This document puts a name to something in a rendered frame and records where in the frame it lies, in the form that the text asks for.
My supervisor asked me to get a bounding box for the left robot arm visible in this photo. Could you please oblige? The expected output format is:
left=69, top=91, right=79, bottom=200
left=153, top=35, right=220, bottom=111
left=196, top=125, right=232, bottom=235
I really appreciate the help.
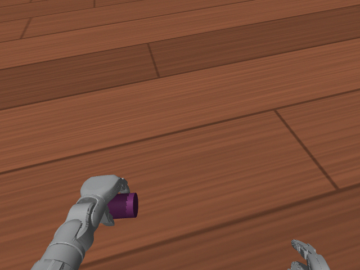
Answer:
left=31, top=194, right=106, bottom=270

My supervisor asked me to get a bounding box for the can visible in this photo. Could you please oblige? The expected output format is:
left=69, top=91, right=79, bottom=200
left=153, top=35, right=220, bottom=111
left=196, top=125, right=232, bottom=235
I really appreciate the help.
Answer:
left=107, top=193, right=138, bottom=219

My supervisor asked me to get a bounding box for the right robot hand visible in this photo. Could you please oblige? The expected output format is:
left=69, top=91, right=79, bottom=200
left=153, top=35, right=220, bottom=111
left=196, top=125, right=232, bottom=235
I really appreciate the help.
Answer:
left=287, top=240, right=331, bottom=270

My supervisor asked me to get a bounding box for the left robot hand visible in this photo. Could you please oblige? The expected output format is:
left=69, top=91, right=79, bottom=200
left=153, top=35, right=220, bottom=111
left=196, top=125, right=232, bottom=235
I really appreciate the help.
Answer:
left=80, top=174, right=130, bottom=226

